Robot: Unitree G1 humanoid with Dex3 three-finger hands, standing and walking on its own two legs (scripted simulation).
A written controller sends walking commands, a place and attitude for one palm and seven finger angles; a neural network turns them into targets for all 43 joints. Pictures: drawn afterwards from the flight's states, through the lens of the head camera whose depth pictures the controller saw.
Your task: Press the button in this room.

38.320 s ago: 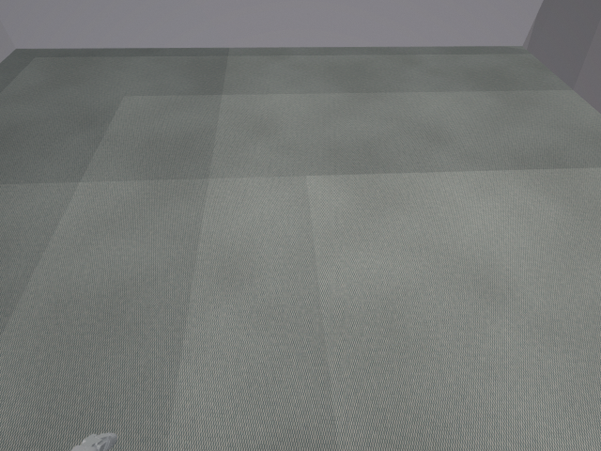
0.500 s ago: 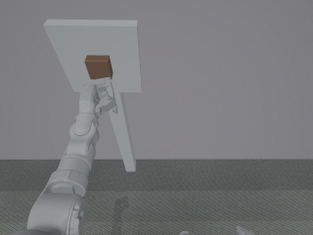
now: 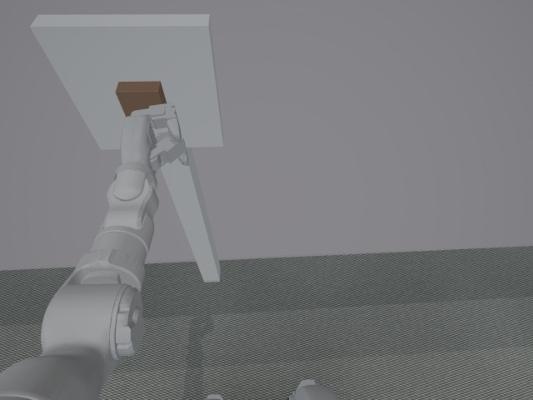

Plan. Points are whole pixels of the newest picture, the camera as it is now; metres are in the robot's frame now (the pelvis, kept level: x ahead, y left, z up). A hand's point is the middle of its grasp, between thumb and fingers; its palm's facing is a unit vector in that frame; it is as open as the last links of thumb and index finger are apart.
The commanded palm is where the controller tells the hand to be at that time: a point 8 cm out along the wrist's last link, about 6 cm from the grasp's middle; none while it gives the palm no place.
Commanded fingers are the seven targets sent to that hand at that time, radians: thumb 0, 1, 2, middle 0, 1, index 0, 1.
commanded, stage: press the button with the knuckle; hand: left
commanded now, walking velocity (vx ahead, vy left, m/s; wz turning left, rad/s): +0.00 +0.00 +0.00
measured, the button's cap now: (144, 100) +0.53 +0.17 +0.14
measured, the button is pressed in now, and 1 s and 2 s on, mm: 4 12 0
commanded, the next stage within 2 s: hold the button down briefly in 0.38 s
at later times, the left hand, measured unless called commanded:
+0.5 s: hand (180, 135) +0.49 +0.12 +0.11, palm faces +0.01 -1.00 -0.04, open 3.5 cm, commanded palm +0.50 +0.17 +0.11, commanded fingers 0.00 0.90 0.90 -1.30 -1.50 -1.30 -1.50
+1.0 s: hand (180, 136) +0.49 +0.12 +0.11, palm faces +0.01 -1.00 -0.02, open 3.5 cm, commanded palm +0.47 +0.17 +0.11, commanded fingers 0.00 0.90 0.90 -1.30 -1.50 -1.30 -1.50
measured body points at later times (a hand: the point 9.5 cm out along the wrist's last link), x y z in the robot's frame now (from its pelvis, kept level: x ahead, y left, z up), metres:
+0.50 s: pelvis -0.02 +0.00 -0.01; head +0.07 +0.01 +0.43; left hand +0.49 +0.17 +0.11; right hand +0.00 -0.26 -0.12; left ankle -0.01 +0.11 -0.70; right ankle +0.03 -0.11 -0.70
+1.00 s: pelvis -0.03 +0.01 -0.01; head +0.06 +0.03 +0.43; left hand +0.48 +0.17 +0.11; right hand -0.03 -0.25 -0.12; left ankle -0.01 +0.11 -0.70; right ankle +0.03 -0.11 -0.70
